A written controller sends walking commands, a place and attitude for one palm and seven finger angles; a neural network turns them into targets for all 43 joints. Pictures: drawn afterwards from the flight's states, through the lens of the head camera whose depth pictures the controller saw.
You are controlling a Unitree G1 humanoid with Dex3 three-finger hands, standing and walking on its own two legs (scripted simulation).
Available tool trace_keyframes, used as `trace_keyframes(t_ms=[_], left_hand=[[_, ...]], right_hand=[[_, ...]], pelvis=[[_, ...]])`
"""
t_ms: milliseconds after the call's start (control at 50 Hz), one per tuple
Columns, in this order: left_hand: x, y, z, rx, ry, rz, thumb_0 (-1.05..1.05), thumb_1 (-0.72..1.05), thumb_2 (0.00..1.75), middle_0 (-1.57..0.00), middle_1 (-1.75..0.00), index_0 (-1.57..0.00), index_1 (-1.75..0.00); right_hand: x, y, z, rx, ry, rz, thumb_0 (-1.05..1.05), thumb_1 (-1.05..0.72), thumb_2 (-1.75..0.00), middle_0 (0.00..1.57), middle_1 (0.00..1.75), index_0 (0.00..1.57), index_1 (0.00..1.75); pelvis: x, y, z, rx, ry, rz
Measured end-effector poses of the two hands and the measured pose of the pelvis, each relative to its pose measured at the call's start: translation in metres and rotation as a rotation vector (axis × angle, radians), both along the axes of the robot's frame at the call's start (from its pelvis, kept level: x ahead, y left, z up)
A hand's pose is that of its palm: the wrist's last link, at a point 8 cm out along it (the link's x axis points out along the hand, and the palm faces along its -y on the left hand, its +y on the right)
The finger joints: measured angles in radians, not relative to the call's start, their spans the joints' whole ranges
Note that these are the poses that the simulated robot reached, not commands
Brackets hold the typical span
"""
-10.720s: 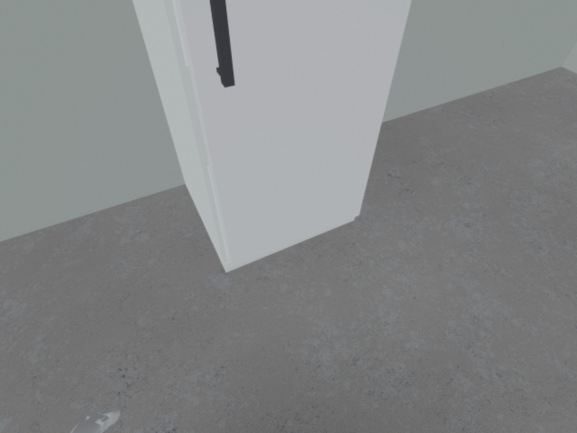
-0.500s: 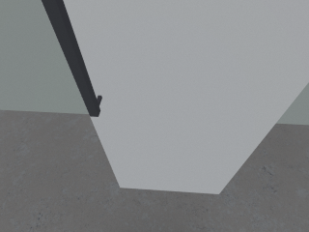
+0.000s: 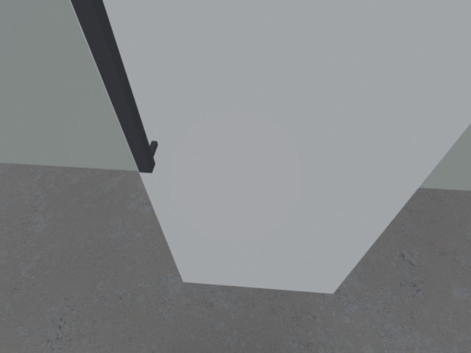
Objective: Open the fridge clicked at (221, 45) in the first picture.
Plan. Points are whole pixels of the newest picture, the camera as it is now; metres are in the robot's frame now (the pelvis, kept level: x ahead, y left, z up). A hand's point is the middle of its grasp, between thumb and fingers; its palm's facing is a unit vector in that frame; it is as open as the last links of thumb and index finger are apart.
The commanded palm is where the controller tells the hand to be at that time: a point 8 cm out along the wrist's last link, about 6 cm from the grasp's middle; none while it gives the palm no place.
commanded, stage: look again from close up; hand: left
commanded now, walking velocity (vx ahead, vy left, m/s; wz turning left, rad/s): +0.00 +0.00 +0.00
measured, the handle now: (120, 67) +0.43 +0.19 +0.27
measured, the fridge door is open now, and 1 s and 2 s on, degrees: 0 0 0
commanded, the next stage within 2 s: raise the hand to about handle height in 0.24 s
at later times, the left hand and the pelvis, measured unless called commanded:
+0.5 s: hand (113, 341) +0.15 +0.21 -0.05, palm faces +0.25 -0.95 -0.21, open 7.4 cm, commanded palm +0.10 +0.24 -0.04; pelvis -0.01 +0.01 -0.01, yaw +2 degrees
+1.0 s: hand (89, 312) +0.16 +0.21 +0.07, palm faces +0.01 -0.99 -0.11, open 10.0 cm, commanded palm +0.13 +0.28 +0.06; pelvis -0.03 +0.02 -0.04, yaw +5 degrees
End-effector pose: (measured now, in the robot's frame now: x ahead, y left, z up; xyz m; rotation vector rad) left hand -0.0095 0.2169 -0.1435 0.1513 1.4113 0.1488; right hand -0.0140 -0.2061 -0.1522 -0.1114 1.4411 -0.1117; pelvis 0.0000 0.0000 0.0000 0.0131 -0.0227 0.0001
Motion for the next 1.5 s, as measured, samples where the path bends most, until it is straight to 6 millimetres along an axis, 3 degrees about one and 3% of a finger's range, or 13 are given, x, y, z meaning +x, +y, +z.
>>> trace_keyframes(t_ms=[360, 400, 480, 540, 600, 680, 780, 880, 960, 1040, 1140, 1220, 1500], left_hand=[[-0.003, 0.002, -0.002, 0.000, -0.007, 0.004, 0.01, 0.92, 0.90, -0.20, -0.30, -0.20, -0.30], [0.019, 0.016, 0.014, 0.031, -0.129, 0.080, 0.03, 0.95, 0.90, -0.21, -0.30, -0.20, -0.30], [0.106, 0.041, 0.092, 0.129, -0.691, 0.074, 0.05, 0.94, 0.89, -0.21, -0.32, -0.20, -0.32], [0.165, 0.031, 0.157, 0.091, -1.093, 0.001, 0.04, 0.89, 0.87, -0.20, -0.34, -0.20, -0.35], [0.195, 0.011, 0.192, -0.047, -1.404, -0.083, 0.02, 0.82, 0.85, -0.20, -0.38, -0.20, -0.38], [0.186, -0.004, 0.172, -0.220, -1.468, -0.202, 0.01, 0.72, 0.82, -0.21, -0.43, -0.21, -0.43], [0.131, 0.022, 0.126, -0.177, -1.230, -0.113, 0.01, 0.59, 0.77, -0.23, -0.50, -0.22, -0.51], [0.101, 0.058, 0.164, 0.036, -1.384, -0.023, 0.02, 0.47, 0.72, -0.24, -0.58, -0.23, -0.58], [0.126, 0.054, 0.208, 0.018, -1.602, -0.138, 0.01, 0.38, 0.68, -0.24, -0.63, -0.23, -0.64], [0.170, 0.041, 0.218, -0.103, -1.521, -0.333, 0.01, 0.28, 0.64, -0.24, -0.69, -0.24, -0.70], [0.197, 0.061, 0.213, -0.142, -1.324, -0.267, 0.01, 0.17, 0.59, -0.26, -0.77, -0.25, -0.77], [0.189, 0.089, 0.242, -0.035, -1.426, -0.147, 0.00, 0.08, 0.55, -0.27, -0.83, -0.26, -0.83], [0.199, 0.109, 0.293, 0.002, -1.472, -0.230, 0.00, -0.25, 0.41, -0.29, -1.04, -0.28, -1.04]], right_hand=[[-0.002, 0.002, 0.001, -0.006, -0.003, -0.001, 0.00, -0.91, -0.90, 0.20, 0.30, 0.20, 0.30], [0.007, -0.005, 0.004, -0.040, -0.090, 0.006, 0.01, -0.92, -0.90, 0.20, 0.30, 0.20, 0.30], [0.050, -0.023, 0.015, -0.097, -0.382, 0.031, 0.02, -0.93, -0.90, 0.20, 0.30, 0.20, 0.30], [0.095, -0.033, 0.031, -0.132, -0.614, 0.046, 0.02, -0.92, -0.90, 0.20, 0.30, 0.20, 0.30], [0.137, -0.038, 0.056, -0.155, -0.811, 0.062, 0.01, -0.92, -0.90, 0.20, 0.30, 0.20, 0.30], [0.178, -0.038, 0.090, -0.173, -0.972, 0.124, 0.01, -0.91, -0.90, 0.20, 0.30, 0.20, 0.30], [0.211, -0.026, 0.110, -0.181, -1.044, 0.203, 0.01, -0.91, -0.90, 0.20, 0.30, 0.20, 0.30], [0.219, 0.005, 0.095, -0.121, -1.022, 0.297, 0.01, -0.91, -0.90, 0.20, 0.30, 0.20, 0.30], [0.206, 0.034, 0.069, -0.035, -0.961, 0.329, 0.01, -0.91, -0.90, 0.20, 0.30, 0.20, 0.30], [0.179, 0.049, 0.053, 0.025, -0.893, 0.256, 0.01, -0.90, -0.90, 0.20, 0.30, 0.20, 0.30], [0.148, 0.041, 0.052, 0.011, -0.833, 0.141, 0.01, -0.90, -0.90, 0.21, 0.31, 0.21, 0.31], [0.137, 0.023, 0.058, -0.039, -0.819, 0.137, 0.01, -0.90, -0.90, 0.20, 0.31, 0.20, 0.31], [0.188, 0.008, 0.095, -0.105, -0.981, 0.204, 0.01, -0.90, -0.90, 0.20, 0.30, 0.20, 0.30]], pelvis=[[-0.002, 0.003, -0.001, -0.007, 0.003, 0.002], [-0.005, 0.005, -0.003, -0.008, -0.005, -0.002], [-0.008, 0.011, -0.006, -0.004, -0.005, 0.028], [-0.013, 0.016, -0.011, -0.005, 0.011, 0.043], [-0.018, 0.016, -0.019, -0.002, 0.050, 0.030], [-0.024, 0.013, -0.031, 0.002, 0.073, 0.016], [-0.024, 0.013, -0.040, -0.006, 0.082, 0.025], [-0.025, 0.015, -0.043, -0.037, 0.075, 0.067], [-0.032, 0.019, -0.043, -0.055, 0.056, 0.093], [-0.035, 0.022, -0.037, -0.048, 0.057, 0.077], [-0.029, 0.025, -0.026, -0.028, 0.055, 0.039], [-0.021, 0.026, -0.020, -0.027, 0.042, 0.032], [-0.018, 0.027, -0.010, -0.025, -0.025, 0.051]])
